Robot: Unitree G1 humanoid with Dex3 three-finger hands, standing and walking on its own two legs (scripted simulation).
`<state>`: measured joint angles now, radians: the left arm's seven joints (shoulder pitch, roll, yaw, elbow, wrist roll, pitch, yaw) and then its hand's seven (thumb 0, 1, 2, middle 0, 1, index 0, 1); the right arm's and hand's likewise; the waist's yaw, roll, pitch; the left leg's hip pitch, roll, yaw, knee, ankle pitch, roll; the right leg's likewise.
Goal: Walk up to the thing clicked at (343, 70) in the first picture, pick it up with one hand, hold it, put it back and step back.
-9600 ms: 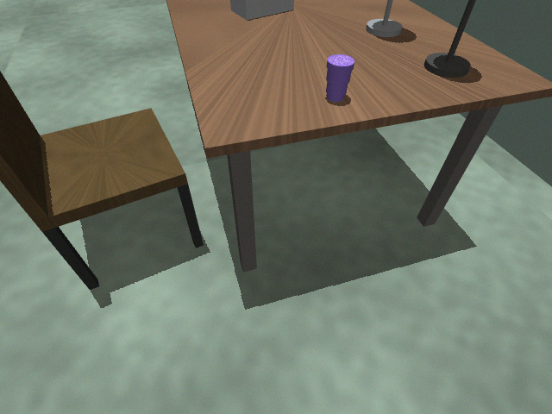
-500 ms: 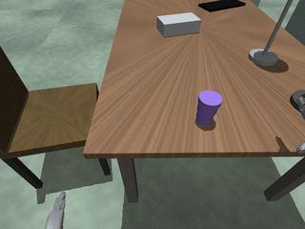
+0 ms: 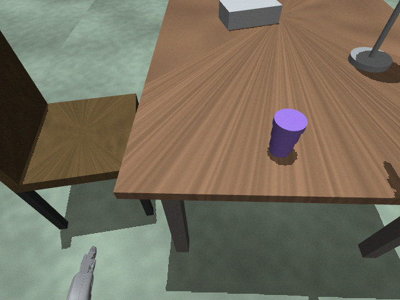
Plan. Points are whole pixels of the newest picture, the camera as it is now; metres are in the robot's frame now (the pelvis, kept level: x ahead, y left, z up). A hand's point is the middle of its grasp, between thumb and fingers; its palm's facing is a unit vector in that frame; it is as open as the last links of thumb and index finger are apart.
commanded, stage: go down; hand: right
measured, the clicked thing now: (284, 135) +0.50 -0.16 +0.03
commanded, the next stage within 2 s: approach in 1.48 s
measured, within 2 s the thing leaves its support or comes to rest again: neither
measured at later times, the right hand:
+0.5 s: hand out of the picture +0.41 -0.35 +0.16, palm faces +0.11 +0.99 +0.02, open 17.6 cm
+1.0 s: hand out of the picture +0.42 -0.36 +0.16, palm faces +0.11 +0.99 +0.02, open 17.7 cm
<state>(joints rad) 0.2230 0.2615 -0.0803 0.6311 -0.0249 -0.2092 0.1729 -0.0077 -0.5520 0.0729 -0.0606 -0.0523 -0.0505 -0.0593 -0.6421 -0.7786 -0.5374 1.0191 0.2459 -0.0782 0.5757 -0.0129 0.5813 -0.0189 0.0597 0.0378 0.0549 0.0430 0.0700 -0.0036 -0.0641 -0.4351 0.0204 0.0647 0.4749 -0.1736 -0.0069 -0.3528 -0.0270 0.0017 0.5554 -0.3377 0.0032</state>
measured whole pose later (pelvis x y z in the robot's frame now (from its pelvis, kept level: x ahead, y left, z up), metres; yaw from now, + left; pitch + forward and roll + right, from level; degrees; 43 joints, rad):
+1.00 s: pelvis +0.00 -0.01 -0.01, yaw +1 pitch +12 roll +2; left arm 0.26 0.26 -0.09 0.55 -0.01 -0.23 0.15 -0.01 -0.55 0.08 -0.06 -0.05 -0.05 -0.06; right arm -0.79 -0.89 -0.55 1.20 0.19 -0.10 0.60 -0.01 0.61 -0.04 0.05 0.05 0.05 0.05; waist 0.11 0.00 -0.09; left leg -0.54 0.01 0.06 0.53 -0.19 -0.01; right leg -0.47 -0.03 0.00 0.65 -0.38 -0.01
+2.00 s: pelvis -0.01 +0.00 -0.02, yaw +0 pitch +14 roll +2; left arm 0.22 0.25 -0.08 0.56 0.01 -0.23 0.12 -0.01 -0.53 0.05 -0.06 -0.05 -0.06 -0.06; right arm -0.79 -0.69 -0.45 1.18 0.21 -0.20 0.50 -0.01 0.61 -0.03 0.04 0.04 0.04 0.05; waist 0.12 0.01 -0.10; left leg -0.65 0.02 0.06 0.65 -0.23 -0.01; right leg -0.58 -0.03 0.01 0.75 -0.41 0.00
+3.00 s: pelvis -0.02 +0.01 -0.05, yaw +1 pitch +17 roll +0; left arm 0.35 0.24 0.03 0.19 0.02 -0.11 0.01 -0.01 -0.56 0.08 -0.06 -0.04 -0.04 -0.06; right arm -0.88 -0.41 -0.40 1.13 0.07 -0.30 0.10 -0.01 0.61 -0.02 0.25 0.12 0.25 0.13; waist 0.17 0.00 -0.11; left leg -0.85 0.02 0.03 0.87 -0.31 0.00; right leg -0.74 -0.03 -0.01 0.94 -0.48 0.01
